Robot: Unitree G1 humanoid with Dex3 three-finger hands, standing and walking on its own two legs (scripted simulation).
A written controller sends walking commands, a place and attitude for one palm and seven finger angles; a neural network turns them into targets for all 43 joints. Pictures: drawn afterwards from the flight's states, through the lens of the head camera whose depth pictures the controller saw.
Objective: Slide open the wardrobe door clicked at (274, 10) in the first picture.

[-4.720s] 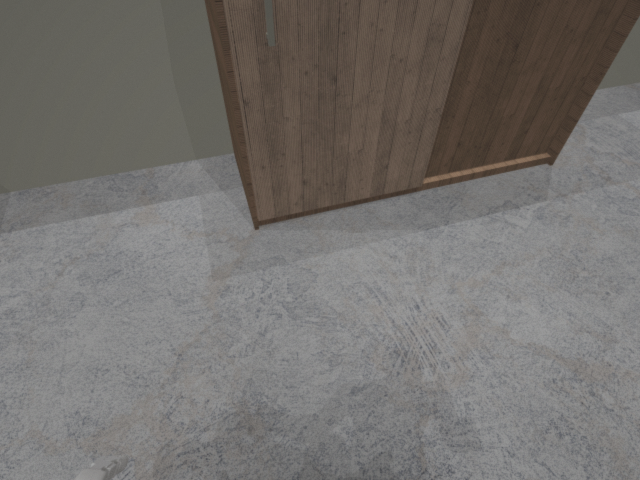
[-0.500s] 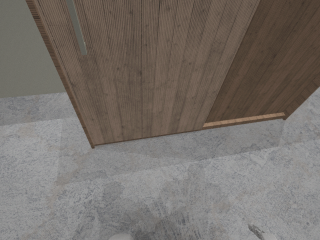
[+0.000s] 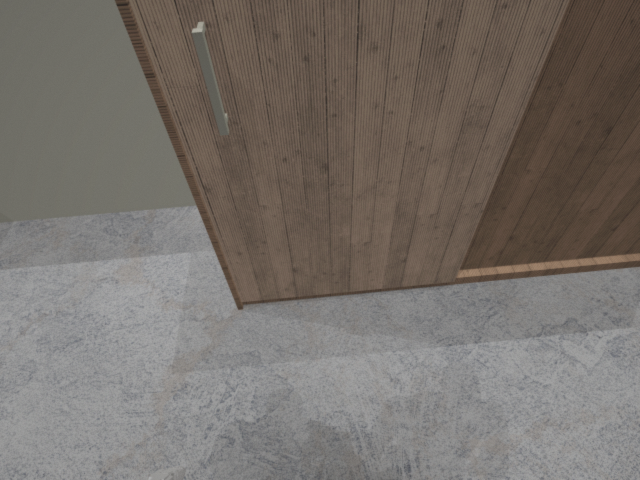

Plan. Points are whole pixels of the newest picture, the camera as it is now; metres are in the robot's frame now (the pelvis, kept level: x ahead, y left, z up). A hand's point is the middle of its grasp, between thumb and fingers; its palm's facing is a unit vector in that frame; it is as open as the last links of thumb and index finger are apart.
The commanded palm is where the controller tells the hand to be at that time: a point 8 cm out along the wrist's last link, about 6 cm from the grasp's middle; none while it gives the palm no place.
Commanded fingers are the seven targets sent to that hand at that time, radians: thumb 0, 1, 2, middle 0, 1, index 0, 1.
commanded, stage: take the last steps up to it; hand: left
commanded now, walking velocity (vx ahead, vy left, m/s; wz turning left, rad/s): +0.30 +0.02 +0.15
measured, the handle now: (213, 82) +0.76 +0.23 +0.12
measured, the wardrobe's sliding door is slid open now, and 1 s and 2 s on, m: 0.00 0.00 0.00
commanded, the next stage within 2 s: come to a stop and stand still in 1.08 s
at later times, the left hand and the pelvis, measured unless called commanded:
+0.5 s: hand out of the picture -0.04 +0.24 -0.17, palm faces +0.12 -0.98 -0.15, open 7.4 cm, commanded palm none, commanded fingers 0.00 0.90 0.90 -0.20 -0.30 -0.20 -0.30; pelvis +0.04 +0.07 +0.01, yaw +2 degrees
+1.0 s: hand (223, 363) +0.32 +0.19 -0.16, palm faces +0.01 -0.98 -0.19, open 7.4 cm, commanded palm none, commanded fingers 0.00 0.90 0.90 -0.20 -0.30 -0.20 -0.30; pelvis +0.20 +0.02 -0.01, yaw +2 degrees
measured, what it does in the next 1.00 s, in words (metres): walks ahead: left foot, then right foot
